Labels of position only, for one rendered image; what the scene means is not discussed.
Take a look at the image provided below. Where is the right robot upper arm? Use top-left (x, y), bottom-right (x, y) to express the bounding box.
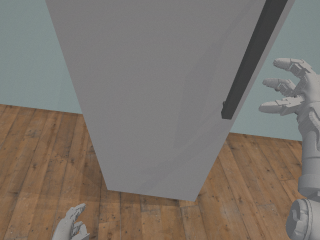
top-left (285, 198), bottom-right (320, 240)

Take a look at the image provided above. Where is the robot left hand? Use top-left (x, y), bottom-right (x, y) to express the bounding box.
top-left (52, 203), bottom-right (90, 240)

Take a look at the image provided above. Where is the robot right hand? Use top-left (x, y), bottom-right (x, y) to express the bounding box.
top-left (258, 58), bottom-right (320, 116)

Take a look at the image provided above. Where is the right robot forearm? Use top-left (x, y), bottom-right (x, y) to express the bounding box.
top-left (296, 102), bottom-right (320, 203)

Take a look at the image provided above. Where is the handle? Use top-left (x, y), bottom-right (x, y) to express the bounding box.
top-left (221, 0), bottom-right (288, 120)

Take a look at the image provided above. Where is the fridge door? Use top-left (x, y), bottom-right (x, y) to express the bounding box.
top-left (45, 0), bottom-right (295, 202)

